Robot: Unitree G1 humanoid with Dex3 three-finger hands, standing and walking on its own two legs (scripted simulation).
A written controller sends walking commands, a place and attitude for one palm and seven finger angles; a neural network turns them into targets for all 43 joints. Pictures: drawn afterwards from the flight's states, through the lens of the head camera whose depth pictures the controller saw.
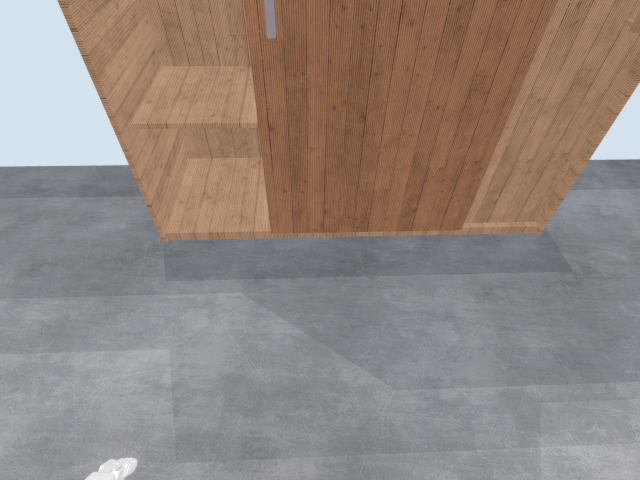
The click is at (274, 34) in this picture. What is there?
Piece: wardrobe's sliding door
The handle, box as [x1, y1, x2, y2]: [264, 0, 275, 37]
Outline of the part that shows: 264,0 267,37 275,37 273,0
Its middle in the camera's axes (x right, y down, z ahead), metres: -0.13 -0.63 +0.90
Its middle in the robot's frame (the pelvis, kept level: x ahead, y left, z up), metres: +1.12 +0.20 +0.23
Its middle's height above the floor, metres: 1.00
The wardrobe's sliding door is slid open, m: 0.44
